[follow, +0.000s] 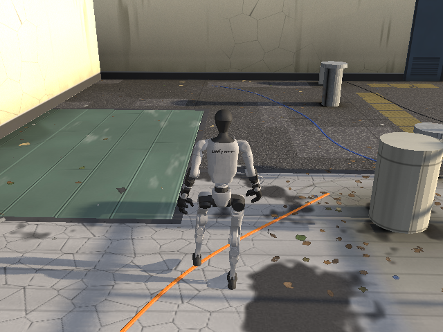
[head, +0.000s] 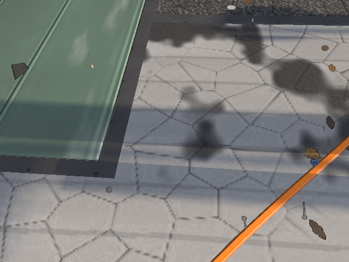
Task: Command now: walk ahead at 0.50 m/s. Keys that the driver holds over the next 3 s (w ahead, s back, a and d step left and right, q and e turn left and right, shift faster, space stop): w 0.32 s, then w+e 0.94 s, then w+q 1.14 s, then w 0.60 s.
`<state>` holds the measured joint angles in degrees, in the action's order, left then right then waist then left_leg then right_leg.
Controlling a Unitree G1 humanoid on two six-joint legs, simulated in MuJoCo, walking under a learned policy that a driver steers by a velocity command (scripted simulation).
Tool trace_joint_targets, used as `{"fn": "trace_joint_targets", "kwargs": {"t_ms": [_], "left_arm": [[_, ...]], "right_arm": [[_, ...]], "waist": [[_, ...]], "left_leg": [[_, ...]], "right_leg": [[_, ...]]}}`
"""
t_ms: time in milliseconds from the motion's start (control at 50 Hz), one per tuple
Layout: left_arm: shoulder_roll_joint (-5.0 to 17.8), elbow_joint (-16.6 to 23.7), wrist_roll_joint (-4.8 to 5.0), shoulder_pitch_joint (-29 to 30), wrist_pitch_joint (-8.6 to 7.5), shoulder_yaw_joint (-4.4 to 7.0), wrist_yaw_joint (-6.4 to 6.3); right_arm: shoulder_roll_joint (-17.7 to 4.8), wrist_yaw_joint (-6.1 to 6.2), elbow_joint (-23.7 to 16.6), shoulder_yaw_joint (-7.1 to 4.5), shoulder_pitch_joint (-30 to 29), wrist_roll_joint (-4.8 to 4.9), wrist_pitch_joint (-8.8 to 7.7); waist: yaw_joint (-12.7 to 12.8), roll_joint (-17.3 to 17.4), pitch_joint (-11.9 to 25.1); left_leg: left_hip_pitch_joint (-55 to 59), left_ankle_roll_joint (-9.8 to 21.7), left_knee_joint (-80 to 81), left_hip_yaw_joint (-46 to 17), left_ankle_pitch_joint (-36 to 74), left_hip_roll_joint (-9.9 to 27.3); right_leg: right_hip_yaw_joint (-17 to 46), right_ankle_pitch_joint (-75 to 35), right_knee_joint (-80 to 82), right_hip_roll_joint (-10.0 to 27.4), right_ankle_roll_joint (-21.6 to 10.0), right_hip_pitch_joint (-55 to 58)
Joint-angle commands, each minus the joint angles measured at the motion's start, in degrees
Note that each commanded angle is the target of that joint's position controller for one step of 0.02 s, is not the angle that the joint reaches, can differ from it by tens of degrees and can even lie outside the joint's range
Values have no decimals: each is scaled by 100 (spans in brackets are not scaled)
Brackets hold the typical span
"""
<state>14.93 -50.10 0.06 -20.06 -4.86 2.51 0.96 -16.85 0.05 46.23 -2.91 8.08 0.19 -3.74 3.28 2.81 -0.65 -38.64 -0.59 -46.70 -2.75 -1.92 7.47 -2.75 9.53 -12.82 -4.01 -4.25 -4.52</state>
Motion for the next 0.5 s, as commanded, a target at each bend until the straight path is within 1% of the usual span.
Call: {"fn": "trace_joint_targets", "kwargs": {"t_ms": [20, 80, 120, 140, 160, 180, 200, 220, 240, 260, 280, 300, 320, 340, 360, 380, 400, 440, 480, 500], "left_arm": [[978, 245, 48, 60, -55, 211, -79], [1016, 43, 75, -271, 23, 222, -93], [1038, -62, 88, -381, 93, 238, -112], [1064, -96, 99, -377, 122, 253, -128], [1091, -115, 106, -346, 148, 269, -142], [1132, -118, 107, -281, 171, 285, -154], [1183, -102, 106, -168, 197, 298, -164], [1105, -80, 88, -85, 231, 264, -172], [920, 44, 7, -93, 224, 170, -185], [219, 124, -19, -770, 99, -42, -116], [559, 35, 54, -537, -36, 26, -87], [963, 212, 229, -31, -124, 148, -47], [948, 288, 252, 287, -152, 143, -59], [878, 284, 185, 422, -125, 160, -82], [806, 227, 158, 290, -44, 187, -100], [673, 155, 157, 139, 48, 175, -107], [551, 115, 162, 59, 124, 161, -116], [503, 203, 158, 242, 208, 172, -144], [505, 311, 128, 526, 207, 191, -144], [484, 349, 117, 634, 186, 191, -122]], "right_arm": [[-163, -55, -410, -3, -495, 19, -102], [-158, -145, -586, 22, -985, 63, -146], [-192, -217, -705, 24, -1205, 80, -179], [-229, -249, -742, 16, -1232, 82, -195], [-283, -274, -744, 1, -1175, 80, -206], [-366, -283, -705, -31, -999, 76, -214], [-494, -272, -602, -98, -609, 66, -220], [-714, -233, -340, -229, 207, 51, -217], [-1062, -171, -99, -349, 1232, -10, -202], [-1560, -153, 27, -478, 1734, -37, -155], [-1034, -158, 23, -323, 1748, 24, -143], [-826, -149, -32, -237, 1278, 38, -146], [-702, -146, -123, -196, 828, 24, -142], [-507, -159, -148, -147, 515, -14, -154], [-372, -163, -155, -108, 335, -69, -197], [-338, -174, -124, -110, 256, -85, -232], [-362, -174, -68, -124, 264, -89, -275], [-490, -134, 56, -167, 349, -122, -326], [-555, -71, 161, -189, 468, -134, -326], [-572, -45, 186, -188, 470, -128, -318]], "waist": [[-1, -586, -232], [171, -555, -370], [180, -575, -420], [133, -604, -408], [56, -645, -354], [-69, -709, -233], [-312, -783, 22], [-723, -697, 530], [-1099, -351, 1336], [-854, 1034, 2095], [-1013, 910, 2202], [-931, 628, 1278], [-752, 253, 740], [-601, 45, 336], [-403, 218, 227], [-308, 306, 192], [-260, 284, 148], [-244, 190, -30], [-313, 88, -125], [-334, 72, -137]], "left_leg": [[154, -21, 904, 156, 791, -111], [71, 38, 1408, 203, 774, -225], [-33, 144, 1635, 181, 492, -277], [-13, 217, 1727, 170, 298, -301], [123, 291, 1806, 193, 93, -346], [450, 372, 1854, 269, -114, -442], [1088, 482, 1927, 428, -228, -620], [2246, 649, 2056, 566, -78, -771], [4015, 975, 1778, -173, 115, -72], [6187, 1911, 2121, -2825, -959, 1314], [6208, 1898, 2818, -3809, -1537, 1461], [5454, 1619, 2964, -2982, -1677, 1285], [4593, 1465, 3119, -2269, -1328, 1060], [3862, 1380, 3350, -1721, -947, 859], [3388, 1271, 3546, -1296, -669, 685], [3079, 1254, 3725, -1026, -519, 594], [2893, 1284, 3847, -766, -289, 571], [2784, 1309, 4022, -348, 42, 577], [2960, 1266, 4077, -13, 311, 566], [3025, 1204, 4092, 191, 399, 516]], "right_leg": [[687, -1102, 671, 1412, -722, -185], [706, -1119, 526, 1599, -735, 297], [763, -1352, 328, 1781, -706, 711], [790, -1544, 199, 1865, -668, 890], [803, -1808, 53, 1921, -621, 1026], [786, -2331, -164, 1927, -564, 1102], [697, -3246, -616, 1845, -490, 1088], [480, -3828, -1555, 1565, -347, 848], [285, -2820, -3054, 1279, -166, -208], [114, 265, -5267, 222, 282, -2684], [944, 2347, -5982, 174, 227, -3403], [956, 2019, -6209, 513, 137, -3862], [758, 1477, -5967, 831, 117, -3767], [699, 1099, -5613, 1017, 156, -3583], [758, 812, -5362, 1190, 179, -3193], [765, 658, -5267, 1230, 226, -2917], [766, 557, -5208, 1233, 274, -2838], [884, 157, -4920, 1221, 366, -3105], [997, -441, -4371, 1166, 423, -3432], [972, -789, -4018, 1129, 425, -3443]]}}
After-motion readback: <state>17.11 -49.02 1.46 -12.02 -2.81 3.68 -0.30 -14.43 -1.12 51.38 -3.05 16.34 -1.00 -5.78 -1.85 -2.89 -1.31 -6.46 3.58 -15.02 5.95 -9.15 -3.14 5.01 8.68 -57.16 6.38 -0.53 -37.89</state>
